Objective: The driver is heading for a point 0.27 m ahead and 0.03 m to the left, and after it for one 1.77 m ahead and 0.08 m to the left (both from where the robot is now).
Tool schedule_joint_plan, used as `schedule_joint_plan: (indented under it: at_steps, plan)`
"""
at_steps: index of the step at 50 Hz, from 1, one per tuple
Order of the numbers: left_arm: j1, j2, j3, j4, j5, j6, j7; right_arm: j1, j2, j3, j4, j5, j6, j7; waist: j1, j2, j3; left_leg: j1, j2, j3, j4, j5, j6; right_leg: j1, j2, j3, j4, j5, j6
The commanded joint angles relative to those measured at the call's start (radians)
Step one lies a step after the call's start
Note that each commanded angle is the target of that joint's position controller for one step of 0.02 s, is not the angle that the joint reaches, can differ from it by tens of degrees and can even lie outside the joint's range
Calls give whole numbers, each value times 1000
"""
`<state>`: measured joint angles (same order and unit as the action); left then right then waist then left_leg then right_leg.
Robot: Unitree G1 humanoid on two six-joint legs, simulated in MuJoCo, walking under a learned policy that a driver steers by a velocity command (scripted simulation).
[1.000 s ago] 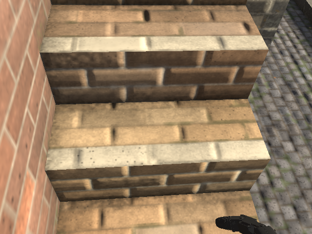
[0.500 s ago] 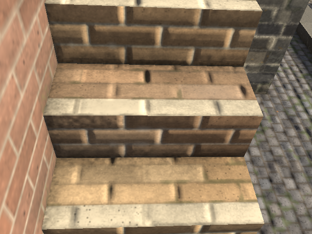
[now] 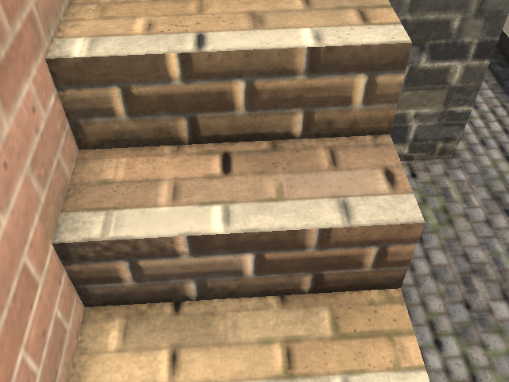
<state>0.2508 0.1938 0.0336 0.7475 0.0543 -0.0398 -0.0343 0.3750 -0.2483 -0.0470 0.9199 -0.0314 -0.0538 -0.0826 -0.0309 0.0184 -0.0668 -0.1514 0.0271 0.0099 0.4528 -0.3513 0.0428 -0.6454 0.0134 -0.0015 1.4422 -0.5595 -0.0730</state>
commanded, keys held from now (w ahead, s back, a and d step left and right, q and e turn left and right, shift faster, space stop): w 0.10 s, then w+q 0.06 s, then q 0.34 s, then no key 0.50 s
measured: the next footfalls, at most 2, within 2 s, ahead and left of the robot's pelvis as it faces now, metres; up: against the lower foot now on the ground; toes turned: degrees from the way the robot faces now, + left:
left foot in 0.44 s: +0.17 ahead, +0.01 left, +0.21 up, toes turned -1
right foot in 0.72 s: +0.22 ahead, -0.20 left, +0.21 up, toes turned +8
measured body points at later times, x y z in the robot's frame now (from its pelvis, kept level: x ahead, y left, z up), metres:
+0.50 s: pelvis +0.12 -0.06 +0.11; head +0.09 -0.09 +0.56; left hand +0.23 +0.23 +0.02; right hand +0.16 -0.29 -0.04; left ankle +0.13 +0.01 -0.53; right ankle +0.01 -0.18 -0.45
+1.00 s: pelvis +0.20 -0.12 +0.19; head +0.21 -0.14 +0.64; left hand +0.30 +0.12 +0.08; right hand +0.33 -0.39 +0.06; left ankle +0.09 +0.07 -0.28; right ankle +0.18 -0.21 -0.53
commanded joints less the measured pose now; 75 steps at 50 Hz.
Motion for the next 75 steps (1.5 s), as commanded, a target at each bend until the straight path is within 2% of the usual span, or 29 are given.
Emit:
schedule_joint_plan:
  at_steps: [1,6,7,8,9,11,12,14,16,17,20,22,23,24,25,27,29,31,34,39,42,44,47,51,53,55,59,65,75]
  plan:
    - [-144,27,-7,-168,7,-24,3,-109,-142,-45,-73,1,-39,-12,65,79,127,35,299,-236,-256,131,215,-306,-97,108,-9,19,-36]
    - [48,-3,-19,-82,-54,-56,-5,-161,-210,-58,-136,61,-3,-5,163,-57,-142,229,149,-68,375,1169,139,455,11,-37,-1404,596,-71]
    - [468,83,-26,198,-74,-39,17,-6,-131,20,-60,-227,97,263,206,-115,-88,-377,82,-46,592,864,104,1075,-114,129,-1211,1570,-53]
    - [530,230,11,251,-43,-47,-11,-3,-8,13,-79,-93,93,334,185,-370,21,-834,-151,140,1270,-150,83,1169,-299,228,-1110,2429,-215]
    - [609,479,78,291,-36,-31,-84,204,36,23,-137,-29,75,336,56,-456,-191,-859,-208,-3,1892,-320,46,1135,-601,386,-829,3057,-451]
    - [428,363,50,340,76,-32,-163,-77,4,15,-288,91,54,262,100,-274,46,-1366,-275,-96,2508,-543,98,932,-589,195,-861,2440,-288]
    - [380,204,-12,340,66,-28,-163,-229,25,40,-385,92,47,227,98,-235,124,-1583,-266,-133,2630,-596,151,924,-575,203,-886,2277,-215]
    - [65,215,-54,239,90,-37,-122,-293,29,53,-535,79,13,204,-108,-66,126,-1432,-215,13,2121,-370,138,613,-350,-60,-1007,1911,42]
    - [-354,414,12,8,50,-35,-41,-229,-134,-1,-529,72,66,245,-286,-126,-23,-692,-206,222,1492,2,64,79,-271,-203,-1248,2118,-28]
    - [-142,241,-9,75,-54,-87,14,-106,-56,21,-309,115,134,62,-158,-33,30,-308,-318,222,1350,28,24,-20,-161,-343,-1317,1742,105]
    - [-97,406,22,142,-122,-127,59,444,-123,-6,-177,14,214,-56,-392,-307,-91,43,-207,138,1079,-39,68,264,-282,-211,-1058,2249,44]
    - [-233,289,23,14,-118,-104,40,191,-162,-23,-216,0,144,-30,-309,40,19,-230,-191,-22,278,159,174,450,-97,-186,-382,1381,79]
    - [-379,166,-28,-145,-47,8,-13,543,-15,43,-10,-12,180,162,-271,554,330,-330,-95,-479,151,1373,386,-162,183,14,680,375,-33]
    - [-146,13,-76,-175,-23,86,-68,463,-18,62,34,-99,181,244,-135,290,45,-248,83,-730,230,1520,526,-354,299,434,781,436,-170]
    - [-90,86,-47,-212,-42,112,-64,229,-9,50,-64,-45,117,268,-37,-20,31,-270,115,-707,153,855,398,-485,154,403,625,321,-161]
    - [-134,48,-77,-322,17,106,-11,-8,70,74,-6,-33,-17,220,116,-160,-5,-391,10,-523,168,219,306,-429,7,281,270,168,-99]
    - [-204,86,-64,-420,-4,103,43,-286,-49,34,-72,23,-59,195,218,-27,17,-719,-28,-468,-95,-270,196,-77,-15,75,44,-98,85]
    - [-160,164,-33,-291,-55,94,51,-196,-92,16,-61,13,-92,182,104,72,43,-701,49,-574,-42,-139,190,-169,-9,94,514,134,128]
    - [-419,108,-61,-364,-21,48,69,169,-7,22,62,-3,-75,171,-72,48,-11,-159,46,-511,117,471,223,-500,1,112,338,22,32]
    - [-377,29,-56,-374,18,53,26,-96,-103,-18,-103,40,-91,134,59,95,-116,-245,-37,-322,171,895,214,165,59,-179,-581,136,144]
    - [-43,26,-48,-120,10,45,-21,-94,-61,-18,-80,-43,7,208,40,26,-96,-154,-78,-325,378,774,201,528,-45,-6,-1252,653,115]
    - [6,186,1,-51,0,-47,-65,337,-12,-41,13,40,15,244,-173,-197,-265,-615,-169,-430,989,-55,-93,881,-448,308,-720,2116,-228]
    - [-172,156,-36,-68,-7,-94,-81,85,-181,-88,-75,37,42,189,-84,-42,-180,-828,-236,-387,1644,-66,-192,689,-393,337,-834,1637,-116]
    - [-211,53,-111,-86,-23,-75,-39,-54,-106,-45,-74,18,-25,191,-98,-28,-105,-823,-118,-267,1369,-24,-189,558,-208,98,-877,1204,20]
    - [-308,118,-86,-136,-25,-80,-26,34,-94,-31,-41,16,-23,240,-177,-64,-92,-454,-48,-79,1057,-5,-244,268,-117,-37,-957,942,20]
    - [73,184,-21,81,-44,-118,63,-156,31,30,-111,24,91,68,30,-100,92,-362,-62,8,723,250,-144,351,-195,25,-1133,742,17]
    - [51,142,-11,96,-38,-93,63,-106,-97,16,-134,22,101,10,25,-357,86,-247,-11,-30,382,34,-65,544,-239,67,-1115,964,-29]
    - [165,116,-7,119,-64,-63,-12,-22,-104,32,-165,3,52,-24,50,91,26,142,127,-182,65,750,37,382,-138,49,-1090,567,-43]
    - [139,113,6,153,-41,-36,10,22,-105,-1,-174,35,56,-3,17,102,157,-29,120,-326,-180,-159,101,254,-36,-25,-929,205,-34]
Velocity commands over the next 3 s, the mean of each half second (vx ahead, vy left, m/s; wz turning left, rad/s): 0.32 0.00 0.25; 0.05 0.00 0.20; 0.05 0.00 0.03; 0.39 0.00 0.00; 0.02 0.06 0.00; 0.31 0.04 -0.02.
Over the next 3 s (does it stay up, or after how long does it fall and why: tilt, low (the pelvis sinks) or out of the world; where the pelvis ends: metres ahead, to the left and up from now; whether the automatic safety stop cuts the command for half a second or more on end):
stays up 0.39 -0.13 0.31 its command is cut before an obstacle after 2.0 s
